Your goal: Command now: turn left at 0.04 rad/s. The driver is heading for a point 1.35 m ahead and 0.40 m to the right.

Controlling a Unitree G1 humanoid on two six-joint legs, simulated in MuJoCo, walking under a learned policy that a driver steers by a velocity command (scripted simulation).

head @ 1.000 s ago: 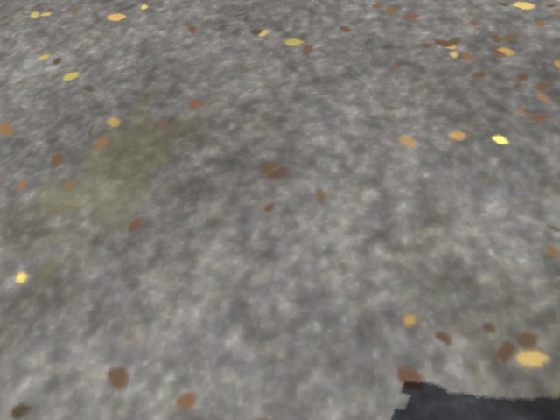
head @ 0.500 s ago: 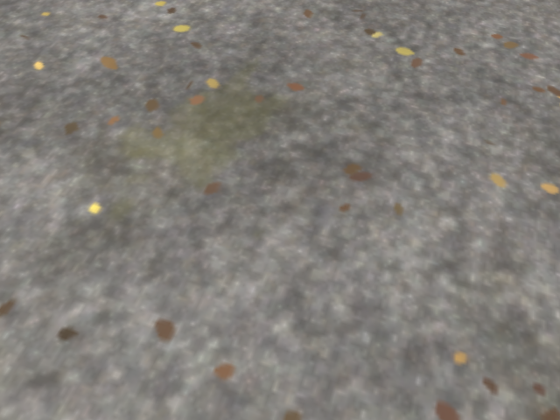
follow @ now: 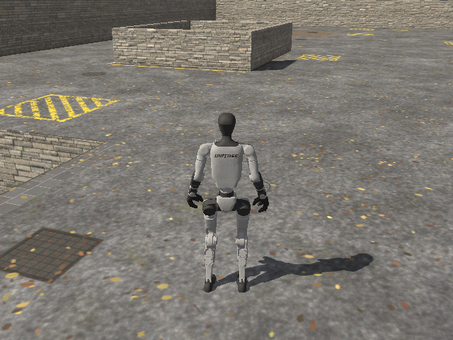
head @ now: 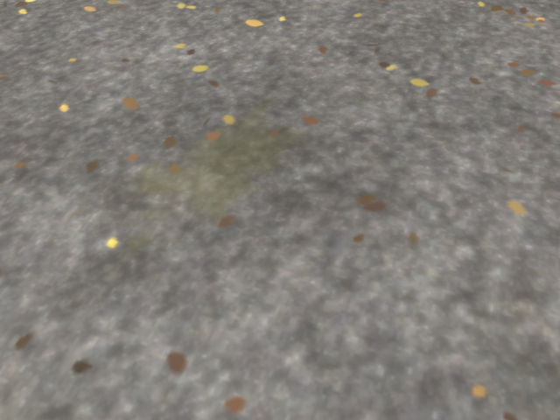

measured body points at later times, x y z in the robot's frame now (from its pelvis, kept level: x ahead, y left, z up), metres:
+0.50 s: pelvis +0.00 -0.02 +0.00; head +0.01 -0.02 +0.45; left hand +0.09 +0.24 -0.13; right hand +0.07 -0.28 -0.14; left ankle +0.00 +0.13 -0.74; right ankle -0.01 -0.11 -0.74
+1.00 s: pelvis +0.10 +0.05 +0.01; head +0.10 +0.07 +0.46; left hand +0.17 +0.32 -0.13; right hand +0.11 -0.22 -0.12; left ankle +0.07 +0.14 -0.74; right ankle +0.06 -0.10 -0.66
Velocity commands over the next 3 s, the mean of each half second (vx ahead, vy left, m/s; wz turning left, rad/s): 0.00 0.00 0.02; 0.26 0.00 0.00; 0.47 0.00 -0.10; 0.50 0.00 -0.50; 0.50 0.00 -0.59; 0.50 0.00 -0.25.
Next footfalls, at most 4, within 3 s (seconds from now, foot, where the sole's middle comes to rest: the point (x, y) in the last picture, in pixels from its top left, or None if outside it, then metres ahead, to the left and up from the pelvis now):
0.86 left None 0.11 0.14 -0.77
1.36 right None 0.48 -0.08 -0.77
1.84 left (257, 320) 0.78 0.09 -0.77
2.36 right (384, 276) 0.92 -0.26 -0.77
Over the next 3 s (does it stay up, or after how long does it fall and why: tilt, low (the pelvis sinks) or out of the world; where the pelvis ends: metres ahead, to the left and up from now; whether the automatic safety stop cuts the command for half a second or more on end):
stays up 1.13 -0.31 0.00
